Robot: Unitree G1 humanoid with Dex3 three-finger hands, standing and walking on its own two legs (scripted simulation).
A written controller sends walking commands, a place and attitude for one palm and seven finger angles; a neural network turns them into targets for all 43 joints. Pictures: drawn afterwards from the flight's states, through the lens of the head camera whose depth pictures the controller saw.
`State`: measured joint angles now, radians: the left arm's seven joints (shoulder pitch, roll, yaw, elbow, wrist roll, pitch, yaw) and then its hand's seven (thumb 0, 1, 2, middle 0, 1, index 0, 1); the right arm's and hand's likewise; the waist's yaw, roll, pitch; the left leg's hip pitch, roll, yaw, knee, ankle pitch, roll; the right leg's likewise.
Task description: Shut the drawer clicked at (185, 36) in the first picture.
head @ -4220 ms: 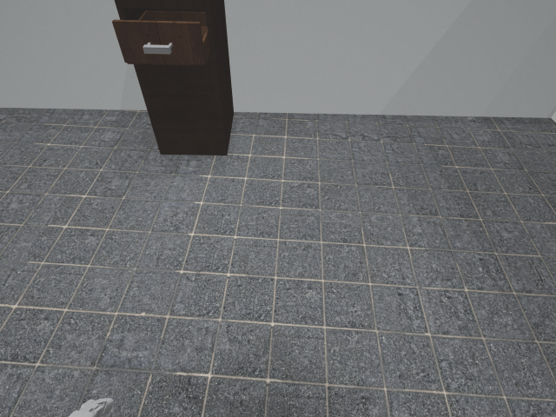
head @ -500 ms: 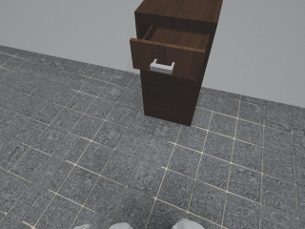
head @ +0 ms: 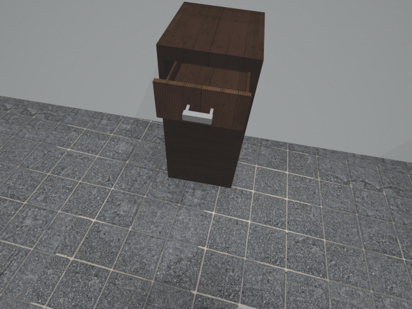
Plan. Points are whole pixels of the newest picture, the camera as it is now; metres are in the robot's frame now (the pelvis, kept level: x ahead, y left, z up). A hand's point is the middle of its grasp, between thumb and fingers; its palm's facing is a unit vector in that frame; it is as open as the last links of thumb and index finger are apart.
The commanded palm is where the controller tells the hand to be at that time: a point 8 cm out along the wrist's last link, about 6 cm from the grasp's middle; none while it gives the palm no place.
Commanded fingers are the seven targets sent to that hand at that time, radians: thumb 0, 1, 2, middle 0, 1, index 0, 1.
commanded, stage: take the last steps up to it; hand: left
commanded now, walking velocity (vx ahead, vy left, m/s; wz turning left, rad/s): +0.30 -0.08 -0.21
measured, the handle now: (198, 113) +0.73 +0.09 -0.09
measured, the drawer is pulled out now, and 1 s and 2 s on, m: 0.14 0.14 0.14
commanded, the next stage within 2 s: come to a stop and stand still in 0.88 s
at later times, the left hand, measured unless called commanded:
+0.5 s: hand out of the picture +0.07 +0.12 -0.16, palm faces -0.02 -0.98 -0.21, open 7.3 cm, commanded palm none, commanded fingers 0.00 0.90 0.90 -0.20 -0.30 -0.20 -0.30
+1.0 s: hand (166, 245) +0.29 +0.12 -0.17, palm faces -0.02 -0.97 -0.24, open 7.3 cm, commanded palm none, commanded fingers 0.00 0.90 0.90 -0.20 -0.30 -0.20 -0.30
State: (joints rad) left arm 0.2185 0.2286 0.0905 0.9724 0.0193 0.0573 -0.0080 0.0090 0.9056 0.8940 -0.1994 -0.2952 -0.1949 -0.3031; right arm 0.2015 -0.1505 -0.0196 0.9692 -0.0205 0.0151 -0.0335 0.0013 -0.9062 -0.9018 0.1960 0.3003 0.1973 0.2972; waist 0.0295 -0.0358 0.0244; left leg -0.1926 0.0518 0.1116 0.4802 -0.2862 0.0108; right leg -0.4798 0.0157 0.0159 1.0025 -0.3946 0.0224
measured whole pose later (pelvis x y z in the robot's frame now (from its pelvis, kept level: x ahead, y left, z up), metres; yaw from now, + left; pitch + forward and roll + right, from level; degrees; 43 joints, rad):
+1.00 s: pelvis +0.23 -0.07 -0.01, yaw -5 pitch -2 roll +3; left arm 0.24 0.17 0.06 1.03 0.02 -0.01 0.00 0.02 0.94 0.89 -0.20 -0.29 -0.19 -0.30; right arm 0.28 -0.16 -0.05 1.09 -0.02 -0.02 -0.01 0.00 -0.92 -0.90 0.20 0.30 0.20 0.30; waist 0.00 0.00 0.03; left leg -0.16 0.04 0.16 0.47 -0.28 -0.01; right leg -0.41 -0.10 -0.09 0.74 -0.31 0.00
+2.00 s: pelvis +0.23 -0.06 +0.00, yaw -4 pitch +1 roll +1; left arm 0.23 0.19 0.04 1.10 0.01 0.02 -0.01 0.01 0.91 0.89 -0.20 -0.30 -0.19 -0.30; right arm 0.34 -0.15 -0.03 1.12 -0.02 0.00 -0.05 0.00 -0.91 -0.90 0.20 0.30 0.20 0.30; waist -0.03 -0.02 0.05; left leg -0.16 0.04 0.03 0.43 -0.29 -0.04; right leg -0.23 -0.03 -0.04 0.50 -0.26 0.00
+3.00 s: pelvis +0.24 -0.05 +0.00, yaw -3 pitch -1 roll +0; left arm 0.30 0.15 -0.01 1.09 0.01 -0.01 0.03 0.01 0.91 0.89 -0.20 -0.30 -0.20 -0.30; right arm 0.31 -0.16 0.02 1.09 -0.01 -0.01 -0.03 0.01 -0.94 -0.90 0.19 0.30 0.20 0.30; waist 0.01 0.01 0.00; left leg -0.19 0.00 0.07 0.53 -0.32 0.03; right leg -0.17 -0.01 -0.07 0.52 -0.33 -0.01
